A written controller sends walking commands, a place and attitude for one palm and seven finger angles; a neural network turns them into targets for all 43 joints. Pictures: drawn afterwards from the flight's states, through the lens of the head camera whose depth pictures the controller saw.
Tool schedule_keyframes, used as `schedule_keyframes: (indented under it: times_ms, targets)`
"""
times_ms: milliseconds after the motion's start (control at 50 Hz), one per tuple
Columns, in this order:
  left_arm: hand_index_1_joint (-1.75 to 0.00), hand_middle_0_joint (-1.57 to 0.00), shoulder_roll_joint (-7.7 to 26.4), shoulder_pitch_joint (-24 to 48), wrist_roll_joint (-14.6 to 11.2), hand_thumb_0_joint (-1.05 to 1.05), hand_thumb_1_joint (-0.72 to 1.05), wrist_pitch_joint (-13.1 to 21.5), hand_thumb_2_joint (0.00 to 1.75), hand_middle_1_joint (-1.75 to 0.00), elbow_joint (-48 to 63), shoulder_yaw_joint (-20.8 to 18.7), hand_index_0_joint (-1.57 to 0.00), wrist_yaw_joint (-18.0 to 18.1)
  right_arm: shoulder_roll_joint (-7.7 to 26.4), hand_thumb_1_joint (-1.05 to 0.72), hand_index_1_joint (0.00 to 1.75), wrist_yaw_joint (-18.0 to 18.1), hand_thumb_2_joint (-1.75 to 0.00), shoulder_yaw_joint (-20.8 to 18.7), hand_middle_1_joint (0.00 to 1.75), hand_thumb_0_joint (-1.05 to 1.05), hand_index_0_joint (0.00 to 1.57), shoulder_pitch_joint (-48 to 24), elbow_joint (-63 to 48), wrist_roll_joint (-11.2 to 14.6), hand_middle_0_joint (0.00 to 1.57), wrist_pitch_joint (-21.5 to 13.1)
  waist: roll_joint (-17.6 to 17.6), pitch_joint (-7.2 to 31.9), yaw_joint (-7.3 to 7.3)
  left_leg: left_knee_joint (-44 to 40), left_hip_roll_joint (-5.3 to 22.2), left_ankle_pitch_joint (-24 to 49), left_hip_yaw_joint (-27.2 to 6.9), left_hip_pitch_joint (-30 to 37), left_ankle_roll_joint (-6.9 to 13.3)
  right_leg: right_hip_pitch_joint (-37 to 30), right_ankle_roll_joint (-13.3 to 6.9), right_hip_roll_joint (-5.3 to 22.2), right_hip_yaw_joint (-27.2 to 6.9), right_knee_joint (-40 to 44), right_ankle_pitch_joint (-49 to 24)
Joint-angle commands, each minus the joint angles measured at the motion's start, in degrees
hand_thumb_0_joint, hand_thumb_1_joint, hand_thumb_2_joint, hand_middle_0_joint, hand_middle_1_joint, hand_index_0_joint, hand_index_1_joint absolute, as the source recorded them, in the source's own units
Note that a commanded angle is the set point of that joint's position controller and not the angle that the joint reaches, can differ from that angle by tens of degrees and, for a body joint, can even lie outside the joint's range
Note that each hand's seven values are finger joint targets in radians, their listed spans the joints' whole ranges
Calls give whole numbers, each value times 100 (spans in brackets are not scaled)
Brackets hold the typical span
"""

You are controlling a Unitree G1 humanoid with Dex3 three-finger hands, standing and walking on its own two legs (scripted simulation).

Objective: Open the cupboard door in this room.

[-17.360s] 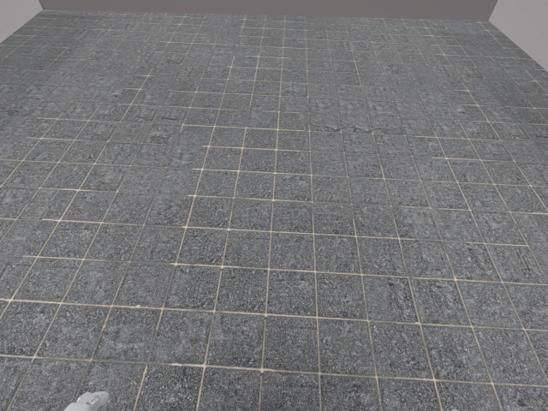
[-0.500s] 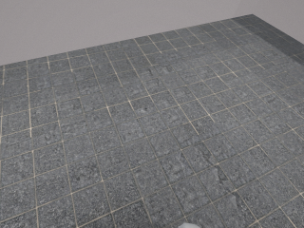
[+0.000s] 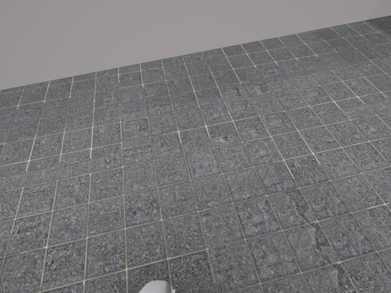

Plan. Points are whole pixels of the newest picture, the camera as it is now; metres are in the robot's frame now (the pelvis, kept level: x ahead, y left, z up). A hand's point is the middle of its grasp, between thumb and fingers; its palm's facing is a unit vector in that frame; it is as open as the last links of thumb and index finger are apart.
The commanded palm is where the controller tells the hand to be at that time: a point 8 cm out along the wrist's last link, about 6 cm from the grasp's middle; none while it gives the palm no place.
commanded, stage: turn or walk to find it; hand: left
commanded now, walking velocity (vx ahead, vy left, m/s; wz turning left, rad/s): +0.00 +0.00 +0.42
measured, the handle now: out of the picture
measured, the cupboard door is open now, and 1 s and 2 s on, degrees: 0 0 0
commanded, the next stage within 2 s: none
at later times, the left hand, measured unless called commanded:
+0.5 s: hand out of the picture +0.03 +0.25 -0.16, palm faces +0.22 -0.94 -0.26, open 7.4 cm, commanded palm none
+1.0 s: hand out of the picture -0.07 +0.17 -0.16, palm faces +0.46 -0.85 -0.27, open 7.4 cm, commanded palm none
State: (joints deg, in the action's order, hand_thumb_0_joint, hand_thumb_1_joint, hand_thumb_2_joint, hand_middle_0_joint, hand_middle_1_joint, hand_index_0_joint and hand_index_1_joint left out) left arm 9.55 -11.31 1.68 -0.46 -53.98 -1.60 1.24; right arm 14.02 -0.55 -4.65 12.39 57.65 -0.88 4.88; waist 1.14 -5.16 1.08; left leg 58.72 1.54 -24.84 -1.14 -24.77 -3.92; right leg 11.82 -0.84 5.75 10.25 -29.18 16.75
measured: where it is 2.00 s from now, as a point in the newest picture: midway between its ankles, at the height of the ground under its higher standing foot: outside the picture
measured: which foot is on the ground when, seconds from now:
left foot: up 0.00-0.12, down 0.14-0.60, up 0.62-1.00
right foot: down 0.00-0.16, up 0.18-0.58, down 0.60-1.00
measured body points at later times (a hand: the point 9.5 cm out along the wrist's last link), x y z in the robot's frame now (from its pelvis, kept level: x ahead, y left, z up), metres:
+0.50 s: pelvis -0.01 +0.03 +0.00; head +0.03 +0.03 +0.45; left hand +0.02 +0.30 -0.14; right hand +0.12 -0.20 -0.15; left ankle -0.02 +0.14 -0.74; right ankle +0.00 -0.11 -0.70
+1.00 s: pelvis -0.02 -0.02 +0.00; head +0.03 -0.03 +0.45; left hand -0.10 +0.21 -0.14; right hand +0.14 -0.23 -0.16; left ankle -0.11 +0.11 -0.68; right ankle +0.02 -0.09 -0.74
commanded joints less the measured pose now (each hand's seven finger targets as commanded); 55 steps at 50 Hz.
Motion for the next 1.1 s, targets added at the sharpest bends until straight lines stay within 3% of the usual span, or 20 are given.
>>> schedule_keyframes:
  times_ms: [0,80,100,120,140,160,180,220,260,420,520,540,560,580,600,640,700,980,1040,1080]
  targets:
    - [-30,-20,1436,-480,17,0,90,84,90,-30,188,-411,-20,58,193,-90,30,-16,-90,42,30,0,20,-545,-548,32,20,-254,-1323,563,-417,-1107,-11,-270,394,1,51,-746,-748,1456,-871,635,-2892]
    - [-30,-20,1471,-333,-34,0,90,19,90,-30,124,-443,-20,42,299,-90,30,5,-90,60,30,0,20,-141,-469,32,20,-358,-1134,829,-148,-2989,-76,875,635,1132,161,-467,-307,1309,-467,-115,-2641]
    - [-30,-20,1345,-348,-88,0,90,-20,90,-30,148,-415,-20,24,524,-90,30,-6,-90,7,30,0,20,52,-433,21,20,-412,-524,968,-8,-3602,164,1726,362,1922,273,106,-24,1123,-227,-716,-2008]
    - [-30,-20,1000,-435,-115,0,90,-57,90,-30,273,-362,-20,-2,1062,-90,30,2,-90,-110,30,0,20,203,-471,-20,20,-455,1028,1084,62,-3824,1417,3213,-1264,2704,741,1384,365,412,46,-1796,174]
    - [-30,-20,773,-161,-82,0,90,-88,90,-30,462,-246,-20,1,1387,-90,30,28,-90,-184,30,0,20,487,-424,-19,20,-408,1556,933,224,-3919,2204,4395,-1863,2460,1369,1848,473,117,-213,-2643,2136]
    - [-30,-20,821,215,-69,0,90,-174,90,-30,442,-240,-20,54,1295,-90,30,122,-90,-177,30,0,20,574,-312,-38,20,-429,1486,881,344,-3995,2087,4256,-1933,2134,1420,1883,475,134,-730,-3125,1976]
    - [-30,-20,853,344,-93,0,90,-185,90,-30,402,-285,-20,33,1189,-90,30,170,-90,-140,30,0,20,309,-360,-49,20,-407,1395,623,232,-3990,1839,3856,-1741,1876,1424,1976,460,132,-876,-3413,1625]
    - [-30,-20,902,88,-76,0,90,-156,90,-30,202,-312,-20,-50,895,-90,30,180,-90,-31,30,0,20,-228,-532,-43,20,-437,903,531,-58,-3961,1373,3542,-1174,1711,1278,1895,485,115,-878,-3552,923]
    - [-30,-20,893,-52,-75,0,90,-142,90,-30,119,-296,-20,-71,863,-90,30,173,-90,-19,30,0,20,-266,-565,-23,20,-472,749,671,-88,-3929,1173,3711,-910,1865,1235,1808,533,54,-849,-3455,717]
    - [-30,-20,806,311,-104,0,90,-116,90,-30,397,-231,-20,-36,915,-90,30,140,-90,-105,30,0,20,21,-570,-52,20,-417,752,696,90,-3786,1191,3771,-1461,1977,1415,1543,567,-167,-851,-2186,976]
    - [-30,-20,808,-252,-139,0,90,-18,90,-30,306,-241,-20,-12,878,-90,30,118,-90,-153,30,0,20,-259,-676,-46,20,-365,774,830,-187,-3334,889,3538,-1612,1210,1181,142,464,-410,-674,-272,92]
    - [-30,-20,877,-518,-128,0,90,34,90,-30,251,-264,-20,2,800,-90,30,110,-90,-145,30,0,20,-306,-711,-16,20,-367,548,923,-323,-3030,664,3012,-1491,890,965,-435,444,-287,-697,555,-517]
    - [-30,-20,1251,-661,-56,0,90,99,90,-30,227,-322,-20,42,503,-90,30,73,-90,-113,30,0,20,-211,-742,41,20,-378,-430,985,-369,-2303,167,1677,-1014,58,600,-1189,232,564,-1486,1075,-720]
    - [-30,-20,1672,-671,6,0,90,126,90,-30,285,-403,-20,62,195,-90,30,51,-90,-48,30,0,20,-212,-916,38,20,-385,-1799,801,-385,-1091,-615,-630,-224,-851,254,-1310,-431,1906,-2821,1235,-1568]
    - [-30,-20,1648,-592,-67,0,90,132,90,-30,359,-432,-20,68,502,-90,30,86,-90,-132,30,0,20,-267,-854,-25,20,-265,-1909,717,-437,-103,-351,-978,-566,-635,281,-420,-734,2175,-2926,1436,-1329]
    - [-30,-20,1269,16,-77,0,90,94,90,-30,501,-363,-20,82,495,-90,30,35,-90,-167,30,0,20,-189,-607,-39,20,-191,-834,287,-116,1008,-184,-237,-542,-703,266,0,-709,1624,-2156,1350,-988]
    - [-30,-20,966,78,-80,0,90,167,90,-30,525,-260,-20,62,368,-90,30,-29,-90,-119,30,0,20,123,-402,-50,20,-162,-987,365,-22,1272,-97,474,-307,-688,101,-197,-452,1140,-1207,1173,-1674]
    - [-30,-20,1312,-819,9,0,90,97,90,-30,-12,-360,-20,65,185,-90,30,5,-90,106,30,0,20,-685,-474,39,20,-244,-1190,661,-469,-1167,32,-236,397,-2,93,-1003,-794,1554,-762,720,-3117]
    - [-30,-20,1394,-653,5,0,90,64,90,-30,-58,-396,-20,56,199,-90,30,20,-90,122,30,0,20,-512,-480,54,20,-298,-1235,754,-338,-1988,14,3,588,470,174,-868,-698,1611,-614,485,-2874]
    - [-30,-20,1372,-530,-43,0,90,32,90,-30,-78,-411,-20,40,315,-90,30,15,-90,96,30,0,20,-252,-432,29,20,-357,-968,789,-122,-3110,63,956,648,1351,261,-294,-337,1489,-291,31,-2232]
